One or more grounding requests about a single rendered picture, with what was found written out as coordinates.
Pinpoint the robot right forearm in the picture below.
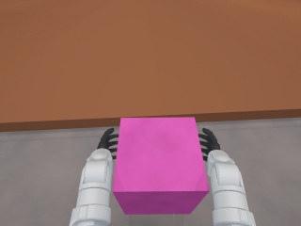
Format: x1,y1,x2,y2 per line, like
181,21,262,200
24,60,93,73
207,150,256,226

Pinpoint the carton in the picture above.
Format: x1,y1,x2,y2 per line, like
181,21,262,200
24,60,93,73
112,117,210,215

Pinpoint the robot left hand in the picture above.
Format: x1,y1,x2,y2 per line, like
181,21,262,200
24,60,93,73
97,128,119,159

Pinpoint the robot right hand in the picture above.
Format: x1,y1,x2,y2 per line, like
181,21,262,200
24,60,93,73
198,128,221,162

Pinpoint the robot left forearm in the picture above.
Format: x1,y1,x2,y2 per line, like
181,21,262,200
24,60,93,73
69,148,113,226

